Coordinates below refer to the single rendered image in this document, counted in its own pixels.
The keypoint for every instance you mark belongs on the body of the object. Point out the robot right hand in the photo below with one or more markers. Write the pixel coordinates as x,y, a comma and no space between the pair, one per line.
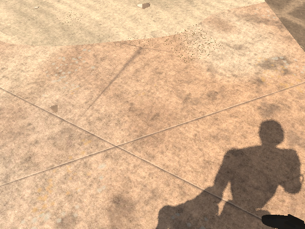
283,222

